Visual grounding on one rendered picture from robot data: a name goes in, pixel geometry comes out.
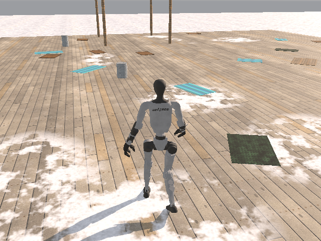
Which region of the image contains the left robot shin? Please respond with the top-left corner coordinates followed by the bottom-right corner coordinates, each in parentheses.
top-left (144, 160), bottom-right (151, 192)

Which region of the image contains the right robot upper arm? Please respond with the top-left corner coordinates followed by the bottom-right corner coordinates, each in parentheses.
top-left (171, 100), bottom-right (185, 127)

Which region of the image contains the robot right hand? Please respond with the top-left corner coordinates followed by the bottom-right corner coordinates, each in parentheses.
top-left (174, 129), bottom-right (186, 138)

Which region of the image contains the right robot forearm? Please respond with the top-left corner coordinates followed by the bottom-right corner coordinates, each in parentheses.
top-left (179, 119), bottom-right (186, 133)

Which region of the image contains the left robot upper arm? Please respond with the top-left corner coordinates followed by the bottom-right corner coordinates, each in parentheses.
top-left (134, 101), bottom-right (150, 130)

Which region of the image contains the robot left hand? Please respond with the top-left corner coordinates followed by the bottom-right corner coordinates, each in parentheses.
top-left (123, 143), bottom-right (135, 157)

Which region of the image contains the robot left foot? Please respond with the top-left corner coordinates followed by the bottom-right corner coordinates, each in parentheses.
top-left (143, 187), bottom-right (150, 198)

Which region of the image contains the left robot forearm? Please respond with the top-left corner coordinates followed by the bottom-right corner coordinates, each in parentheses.
top-left (126, 122), bottom-right (139, 145)

